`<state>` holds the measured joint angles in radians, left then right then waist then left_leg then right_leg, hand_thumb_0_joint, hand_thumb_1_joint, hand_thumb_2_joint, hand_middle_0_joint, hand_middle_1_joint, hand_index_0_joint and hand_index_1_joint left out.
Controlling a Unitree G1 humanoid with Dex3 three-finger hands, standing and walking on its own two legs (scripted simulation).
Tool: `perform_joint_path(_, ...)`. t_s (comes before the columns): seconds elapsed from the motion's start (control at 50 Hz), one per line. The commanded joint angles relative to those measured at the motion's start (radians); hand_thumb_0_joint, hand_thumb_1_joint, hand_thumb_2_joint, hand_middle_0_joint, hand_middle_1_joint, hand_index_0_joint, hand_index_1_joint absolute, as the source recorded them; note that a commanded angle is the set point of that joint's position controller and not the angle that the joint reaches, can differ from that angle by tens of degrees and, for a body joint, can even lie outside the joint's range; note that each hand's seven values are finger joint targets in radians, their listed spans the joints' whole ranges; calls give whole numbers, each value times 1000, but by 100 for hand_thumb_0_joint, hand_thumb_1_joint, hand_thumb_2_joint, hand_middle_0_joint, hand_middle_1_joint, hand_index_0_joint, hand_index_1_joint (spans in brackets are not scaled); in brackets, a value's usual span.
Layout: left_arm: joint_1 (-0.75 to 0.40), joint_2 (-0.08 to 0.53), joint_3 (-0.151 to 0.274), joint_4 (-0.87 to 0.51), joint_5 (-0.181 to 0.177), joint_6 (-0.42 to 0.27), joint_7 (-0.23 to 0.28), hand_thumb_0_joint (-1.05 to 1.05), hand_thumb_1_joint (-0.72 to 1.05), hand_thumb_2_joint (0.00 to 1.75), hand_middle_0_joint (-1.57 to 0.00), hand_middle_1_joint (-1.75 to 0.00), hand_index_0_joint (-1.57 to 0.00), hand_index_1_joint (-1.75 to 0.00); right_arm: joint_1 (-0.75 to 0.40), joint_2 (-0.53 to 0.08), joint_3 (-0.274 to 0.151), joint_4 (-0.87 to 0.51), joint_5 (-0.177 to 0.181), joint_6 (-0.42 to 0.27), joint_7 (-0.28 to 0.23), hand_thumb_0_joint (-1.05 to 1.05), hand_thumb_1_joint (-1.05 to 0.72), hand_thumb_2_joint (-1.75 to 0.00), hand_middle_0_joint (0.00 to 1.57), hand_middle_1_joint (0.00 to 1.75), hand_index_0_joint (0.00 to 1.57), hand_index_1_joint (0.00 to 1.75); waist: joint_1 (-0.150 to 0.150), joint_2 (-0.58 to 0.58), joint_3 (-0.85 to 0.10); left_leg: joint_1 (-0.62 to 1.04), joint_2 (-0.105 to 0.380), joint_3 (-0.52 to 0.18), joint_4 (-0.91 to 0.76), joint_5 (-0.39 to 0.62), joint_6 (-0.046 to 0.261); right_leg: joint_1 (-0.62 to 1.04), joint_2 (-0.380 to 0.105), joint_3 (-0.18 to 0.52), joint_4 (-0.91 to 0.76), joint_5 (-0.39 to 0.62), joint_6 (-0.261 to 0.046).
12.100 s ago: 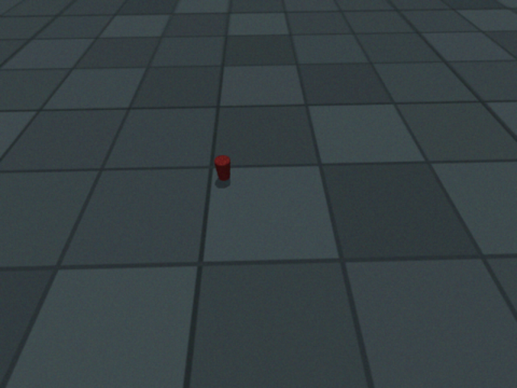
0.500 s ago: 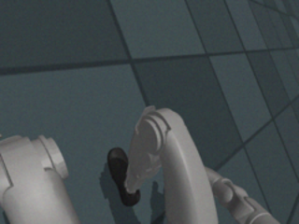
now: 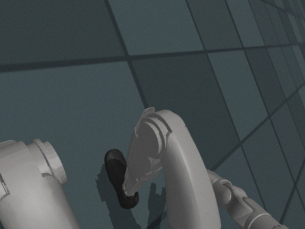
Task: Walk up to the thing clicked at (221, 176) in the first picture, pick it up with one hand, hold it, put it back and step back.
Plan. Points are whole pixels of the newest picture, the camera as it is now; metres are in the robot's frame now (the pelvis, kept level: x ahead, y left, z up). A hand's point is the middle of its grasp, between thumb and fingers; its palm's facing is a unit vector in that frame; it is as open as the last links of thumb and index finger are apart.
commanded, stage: close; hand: left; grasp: from the side
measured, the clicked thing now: out of the picture +0.45 +0.30 -0.22
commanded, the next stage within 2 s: settle in 0.16 s
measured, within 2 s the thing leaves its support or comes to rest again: leaves its support in 0.50 s
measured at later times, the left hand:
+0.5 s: hand out of the picture +0.44 +0.30 -0.18, palm faces +0.37 -0.93 -0.01, open 9.8 cm
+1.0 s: hand out of the picture +0.43 +0.33 -0.07, palm faces +0.37 -0.93 -0.03, open 8.9 cm
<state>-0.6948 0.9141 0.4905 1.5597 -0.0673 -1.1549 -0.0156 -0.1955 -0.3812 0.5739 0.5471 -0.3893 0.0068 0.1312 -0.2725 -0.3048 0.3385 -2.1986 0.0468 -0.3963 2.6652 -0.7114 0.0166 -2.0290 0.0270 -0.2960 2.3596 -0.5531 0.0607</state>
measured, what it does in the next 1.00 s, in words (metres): stands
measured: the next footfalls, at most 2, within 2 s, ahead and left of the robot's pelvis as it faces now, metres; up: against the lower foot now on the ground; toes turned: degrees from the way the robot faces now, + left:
none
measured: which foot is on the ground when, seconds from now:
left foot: down 0.00-1.00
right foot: down 0.00-1.00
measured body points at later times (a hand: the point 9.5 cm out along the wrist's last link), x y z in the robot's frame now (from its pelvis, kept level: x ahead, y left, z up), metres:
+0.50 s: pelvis +0.00 +0.00 +0.00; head +0.23 +0.21 +0.33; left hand +0.41 +0.34 -0.17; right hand +0.17 -0.24 -0.02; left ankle +0.09 +0.12 -0.25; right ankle +0.16 -0.12 -0.25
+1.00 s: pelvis +0.01 +0.00 +0.02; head +0.20 +0.17 +0.39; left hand +0.40 +0.37 -0.07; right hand +0.18 -0.24 -0.03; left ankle +0.09 +0.12 -0.25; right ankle +0.16 -0.12 -0.25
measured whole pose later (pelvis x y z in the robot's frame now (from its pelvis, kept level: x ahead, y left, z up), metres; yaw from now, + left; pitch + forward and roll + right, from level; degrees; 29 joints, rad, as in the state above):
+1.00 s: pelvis +0.01 +0.00 +0.02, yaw +3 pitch +18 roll -16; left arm -0.64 0.71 0.42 1.09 -0.08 -0.85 -0.06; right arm -0.03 -0.34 0.35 0.58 -0.24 0.05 0.14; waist -0.20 -0.16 0.14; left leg -2.24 0.05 -0.28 2.56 -0.68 0.03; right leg -2.09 -0.01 -0.22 2.33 -0.58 0.04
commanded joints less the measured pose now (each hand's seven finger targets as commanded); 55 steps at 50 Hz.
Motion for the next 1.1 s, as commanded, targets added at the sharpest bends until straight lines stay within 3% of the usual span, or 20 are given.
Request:
perform_joint_path(0.0,-222,145,-5,-125,-5,-65,13,0,27,76,-73,-75,-72,-75,32,-371,-126,-1,-11,17,-21,0,-88,-90,20,30,20,30,-150,571,-518,365,47,70,-356,93,-42,249,58,-78,-151,119,-51)
perform_joint_path(0.28,-256,139,-29,-107,12,-52,28,0,35,120,-112,-124,-111,-126,32,-370,-123,6,-13,26,-20,0,-91,-91,20,30,20,30,-165,587,-503,382,52,58,-374,95,-45,233,59,-83,-160,120,-54)
perform_joint_path(0.38,-250,135,-33,-132,14,-47,25,0,35,126,-117,-130,-116,-132,31,-367,-127,7,-12,26,-19,0,-91,-91,20,30,20,30,-152,609,-513,401,53,61,-378,110,-47,237,58,-80,-154,128,-57)
perform_joint_path(0.48,-273,145,-11,-198,-1,-47,31,0,32,132,-125,-138,-124,-140,47,-363,-134,10,-6,25,-16,0,-91,-91,20,30,20,30,-140,627,-549,407,50,71,-373,120,-47,256,58,-72,-157,137,-57)
perform_joint_path(0.54,-285,155,-11,-245,10,-31,32,0,32,132,-127,-139,-126,-141,54,-358,-146,10,1,28,-16,0,-91,-90,20,30,20,30,-128,637,-555,394,48,78,-383,108,-45,248,55,-68,-157,123,-60)
perform_joint_path(0.62,-259,146,1,-339,18,7,23,0,25,132,-129,-142,-128,-144,83,-350,-178,8,12,36,-13,0,-91,-91,20,30,20,30,-99,679,-626,436,49,92,-403,133,-50,252,50,-54,-151,134,-65)
perform_joint_path(0.7,-227,97,-13,-433,16,72,8,0,24,135,-131,-144,-130,-147,114,-341,-224,9,39,42,-13,0,-91,-90,20,30,20,30,-72,699,-660,450,47,106,-432,130,-53,213,42,-40,-155,128,-70)
perform_joint_path(0.74,-232,60,-39,-487,13,104,1,0,25,135,-133,-146,-133,-148,124,-339,-250,3,58,45,-12,0,-90,-90,20,30,20,30,-63,716,-668,441,45,107,-454,100,-53,182,37,-35,-150,108,-75)
perform_joint_path(0.84,-195,2,-37,-595,-17,185,-17,0,22,134,-137,-148,-137,-150,185,-313,-309,6,106,45,-12,0,-91,-90,20,30,20,30,-22,681,-738,415,32,140,-462,106,-40,177,32,-2,-168,115,-80)
perform_joint_path(0.88,-219,-47,-73,-642,-22,210,-31,0,25,134,-136,-147,-136,-149,203,-310,-334,8,125,46,-12,0,-90,-90,20,30,20,30,-25,688,-731,414,30,135,-486,94,-41,134,23,3,-158,102,-84)
perform_joint_path(0.94,-198,-90,-89,-657,-21,259,-47,0,23,135,-136,-147,-136,-149,241,-286,-367,11,154,44,-11,0,-89,-90,20,30,20,30,-9,648,-749,378,18,158,-491,57,-28,133,19,20,-179,79,-86)
perform_joint_path(1.04,-207,-102,-67,-748,-46,316,-73,0,20,131,-133,-145,-133,-146,280,-258,-414,11,195,44,-17,0,-89,-90,20,30,20,30,42,617,-826,344,1,201,-507,30,-14,142,12,54,-204,39,-91)
perform_joint_path(1.06,-185,-133,-77,-741,-51,328,-81,0,22,132,-133,-145,-133,-147,285,-256,-424,12,203,44,-18,0,-89,-90,20,30,20,30,36,605,-830,357,1,200,-512,30,-14,132,9,55,-209,39,-91)
perform_joint_path(1.08,-217,-127,-74,-762,-52,335,-84,0,21,131,-134,-146,-134,-147,291,-255,-435,16,209,45,-22,0,-89,-90,20,30,20,30,44,612,-828,346,-1,205,-525,9,-14,121,6,61,-208,18,-93)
